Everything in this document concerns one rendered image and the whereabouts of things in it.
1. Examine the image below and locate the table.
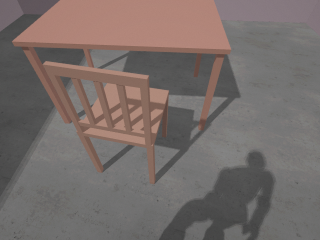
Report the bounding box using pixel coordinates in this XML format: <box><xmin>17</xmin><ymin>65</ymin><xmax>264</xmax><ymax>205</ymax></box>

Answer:
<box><xmin>12</xmin><ymin>0</ymin><xmax>231</xmax><ymax>131</ymax></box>

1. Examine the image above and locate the chair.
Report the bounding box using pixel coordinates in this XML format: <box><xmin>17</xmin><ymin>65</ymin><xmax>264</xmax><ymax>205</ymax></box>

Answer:
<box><xmin>42</xmin><ymin>61</ymin><xmax>169</xmax><ymax>184</ymax></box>

